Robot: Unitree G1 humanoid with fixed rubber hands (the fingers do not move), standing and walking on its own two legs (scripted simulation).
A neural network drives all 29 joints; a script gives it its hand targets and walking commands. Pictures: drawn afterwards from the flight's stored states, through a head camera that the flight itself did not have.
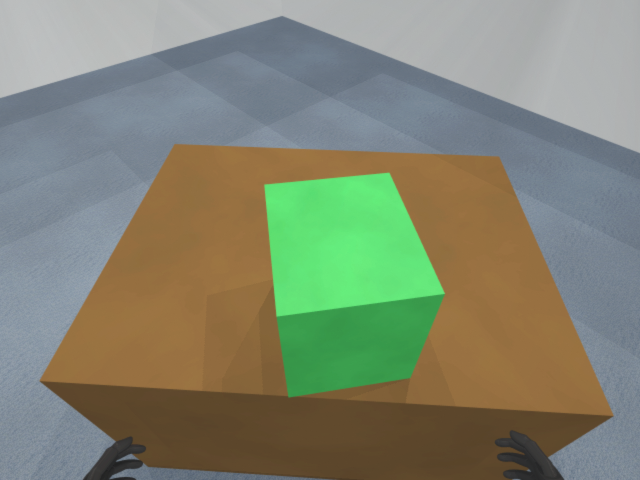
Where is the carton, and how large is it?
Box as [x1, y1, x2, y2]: [264, 173, 444, 397]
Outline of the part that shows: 389,173 264,185 276,315 288,397 410,377 444,293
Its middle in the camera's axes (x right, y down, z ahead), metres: +0.03 +0.08 +0.65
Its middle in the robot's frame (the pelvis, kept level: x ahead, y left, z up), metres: +0.45 -0.02 -0.05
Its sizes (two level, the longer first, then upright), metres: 0.251 0.211 0.251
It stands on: a pedestal, 0.58 m high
